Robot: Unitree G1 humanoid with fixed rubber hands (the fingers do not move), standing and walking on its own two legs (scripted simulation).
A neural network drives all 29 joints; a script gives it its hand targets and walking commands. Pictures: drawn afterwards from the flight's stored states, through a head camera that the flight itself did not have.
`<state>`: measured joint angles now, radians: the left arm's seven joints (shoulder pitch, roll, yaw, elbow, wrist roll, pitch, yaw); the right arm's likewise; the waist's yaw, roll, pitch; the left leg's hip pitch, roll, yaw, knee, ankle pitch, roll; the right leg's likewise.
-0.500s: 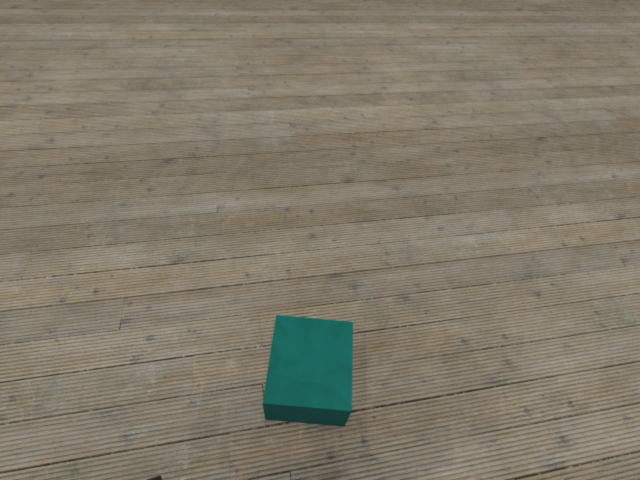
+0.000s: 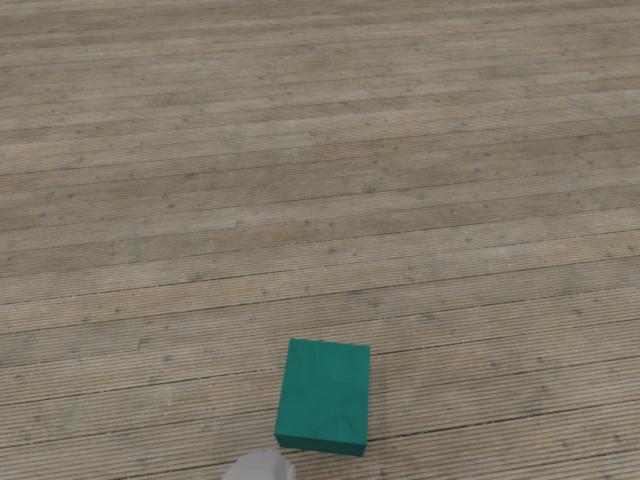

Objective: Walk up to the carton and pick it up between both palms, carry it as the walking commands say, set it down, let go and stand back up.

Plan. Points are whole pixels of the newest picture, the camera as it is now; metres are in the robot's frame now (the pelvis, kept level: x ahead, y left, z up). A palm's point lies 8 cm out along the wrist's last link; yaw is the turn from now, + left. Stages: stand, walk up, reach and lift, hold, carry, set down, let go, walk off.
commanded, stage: walk up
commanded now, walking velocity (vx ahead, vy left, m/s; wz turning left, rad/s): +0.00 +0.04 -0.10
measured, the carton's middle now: (325, 396) +0.41 +0.04 -0.69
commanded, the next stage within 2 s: none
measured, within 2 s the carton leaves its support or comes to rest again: neither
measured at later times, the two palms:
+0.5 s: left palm out of the picture -0.01 +0.28 -0.14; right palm out of the picture +0.03 -0.21 -0.17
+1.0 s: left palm out of the picture -0.02 +0.35 -0.14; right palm out of the picture -0.10 -0.14 -0.10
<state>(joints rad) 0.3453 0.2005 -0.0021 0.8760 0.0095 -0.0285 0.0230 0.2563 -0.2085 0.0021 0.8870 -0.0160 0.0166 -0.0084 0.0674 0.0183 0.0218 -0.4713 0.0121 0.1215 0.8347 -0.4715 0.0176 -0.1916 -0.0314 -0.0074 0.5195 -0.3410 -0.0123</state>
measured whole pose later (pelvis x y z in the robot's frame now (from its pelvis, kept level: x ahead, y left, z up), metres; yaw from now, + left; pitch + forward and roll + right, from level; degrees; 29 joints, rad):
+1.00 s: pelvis -0.07 +0.12 +0.01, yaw -3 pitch -2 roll -5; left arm 0.34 0.24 0.00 0.88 0.01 0.05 -0.02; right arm 0.40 -0.22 0.00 0.90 -0.01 -0.02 0.00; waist -0.04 0.00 0.04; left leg 0.03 -0.01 0.08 0.31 -0.32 0.07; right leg -0.46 -0.06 -0.01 0.96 -0.28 0.05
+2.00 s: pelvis +0.13 +0.14 +0.01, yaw -3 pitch -2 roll -6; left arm 0.23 0.26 0.00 0.88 0.01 0.10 0.03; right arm 0.27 -0.21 0.00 0.83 0.00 0.01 -0.04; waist -0.03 0.02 0.10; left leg -0.20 0.02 0.06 0.51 -0.28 0.10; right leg -0.38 0.00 -0.06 1.20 -0.49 0.07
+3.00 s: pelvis -0.14 +0.09 +0.00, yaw -2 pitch -5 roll -1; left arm 0.20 0.23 0.00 0.88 0.01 0.08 0.00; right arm 0.40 -0.24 0.00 0.96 -0.03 0.04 -0.01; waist -0.04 0.00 0.13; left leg -0.02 -0.03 0.00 0.49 -0.39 0.05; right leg -0.44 -0.03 -0.08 0.77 -0.26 0.03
